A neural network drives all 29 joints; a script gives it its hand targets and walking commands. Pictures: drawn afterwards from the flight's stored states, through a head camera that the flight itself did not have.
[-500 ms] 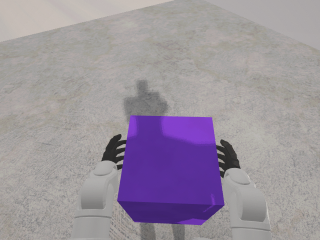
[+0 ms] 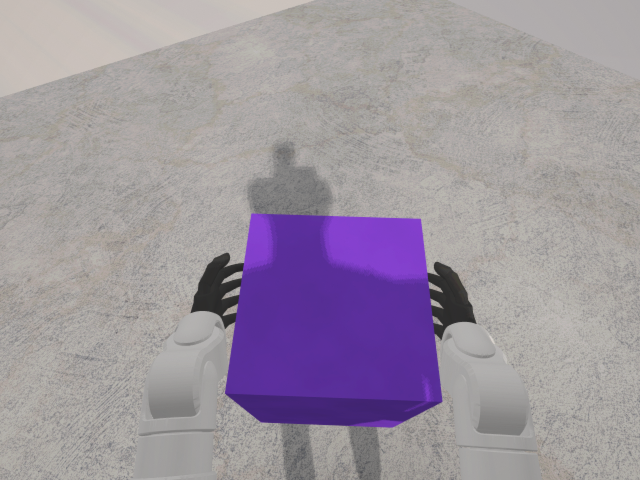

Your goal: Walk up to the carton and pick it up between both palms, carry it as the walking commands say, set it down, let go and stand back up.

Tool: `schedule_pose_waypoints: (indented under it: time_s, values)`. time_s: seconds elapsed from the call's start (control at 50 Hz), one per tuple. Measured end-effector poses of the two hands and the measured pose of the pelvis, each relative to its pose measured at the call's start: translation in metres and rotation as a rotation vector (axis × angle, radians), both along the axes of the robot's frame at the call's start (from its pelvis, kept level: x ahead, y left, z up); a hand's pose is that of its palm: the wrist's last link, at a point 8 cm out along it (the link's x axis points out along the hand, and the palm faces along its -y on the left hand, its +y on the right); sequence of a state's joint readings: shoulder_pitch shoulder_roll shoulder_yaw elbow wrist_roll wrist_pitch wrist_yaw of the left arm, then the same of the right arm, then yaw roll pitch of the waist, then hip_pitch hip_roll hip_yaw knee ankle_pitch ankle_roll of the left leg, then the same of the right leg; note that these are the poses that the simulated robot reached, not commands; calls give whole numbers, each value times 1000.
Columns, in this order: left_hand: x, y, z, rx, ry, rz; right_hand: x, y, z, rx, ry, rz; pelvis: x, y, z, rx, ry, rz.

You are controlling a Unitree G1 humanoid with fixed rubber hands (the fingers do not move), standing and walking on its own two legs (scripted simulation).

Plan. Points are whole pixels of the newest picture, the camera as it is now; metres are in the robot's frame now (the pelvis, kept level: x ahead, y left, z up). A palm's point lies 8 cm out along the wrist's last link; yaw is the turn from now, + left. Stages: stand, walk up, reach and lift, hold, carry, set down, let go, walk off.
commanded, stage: carry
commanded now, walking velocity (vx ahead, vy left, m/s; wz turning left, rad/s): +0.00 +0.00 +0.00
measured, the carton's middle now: (330, 333) +0.30 +0.00 -0.01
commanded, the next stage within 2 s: none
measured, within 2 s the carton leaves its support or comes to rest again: neither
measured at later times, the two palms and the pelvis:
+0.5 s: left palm (210, 151) +0.58 +0.19 +0.08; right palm (385, 156) +0.57 -0.10 +0.06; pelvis +0.29 +0.05 +0.02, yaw +0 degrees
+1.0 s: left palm (153, 92) +0.81 +0.36 +0.06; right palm (287, 67) +0.89 +0.08 +0.06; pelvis +0.58 +0.13 -0.03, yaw +16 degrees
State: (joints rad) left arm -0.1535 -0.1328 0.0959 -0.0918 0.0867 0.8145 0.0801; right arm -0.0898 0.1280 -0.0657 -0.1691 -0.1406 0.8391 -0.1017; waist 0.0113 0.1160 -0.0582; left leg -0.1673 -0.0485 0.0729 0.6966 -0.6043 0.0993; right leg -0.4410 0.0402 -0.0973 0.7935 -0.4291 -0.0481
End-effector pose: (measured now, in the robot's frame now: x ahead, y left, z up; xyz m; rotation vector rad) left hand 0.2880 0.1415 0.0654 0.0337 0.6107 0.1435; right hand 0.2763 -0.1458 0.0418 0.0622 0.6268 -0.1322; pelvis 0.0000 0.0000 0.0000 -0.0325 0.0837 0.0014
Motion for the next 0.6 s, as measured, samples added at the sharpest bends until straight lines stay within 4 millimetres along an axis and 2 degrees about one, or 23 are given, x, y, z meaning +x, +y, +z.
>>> schedule_pose_waypoints:
  time_s: [0.04,0.1,0.18,0.26,0.34,0.42,0.46,0.52,0.56,0.6]
  values:
    - [26,-4,-11,17,22,-32,22,-5,-8,-6,20,-13,29,0,-6,-16,-4,29]
    - [54,-1,-33,-9,83,-14,58,-2,-18,-61,84,27,69,-5,-9,15,-19,74]
    - [83,15,-66,-53,142,34,113,14,-25,-116,137,89,116,-4,-9,18,-33,54]
    - [123,34,-81,-83,146,88,170,36,-32,-119,138,123,162,8,-13,24,-58,31]
    - [178,50,-62,-73,133,104,217,50,-29,-92,126,122,203,22,0,9,-49,1]
    - [241,54,-28,-41,89,73,260,54,-17,-33,85,70,243,36,14,-4,-14,-4]
    - [268,52,-5,-45,43,62,278,53,-1,21,45,15,264,42,17,-7,-7,-3]
    - [309,46,23,-34,-27,28,309,47,21,48,-22,-30,302,47,14,0,2,8]
    - [335,43,31,-24,-47,11,333,44,29,42,-42,-36,333,46,6,11,7,35]
    - [356,43,29,-17,-39,13,358,43,31,30,-35,-23,363,44,-1,24,5,91]
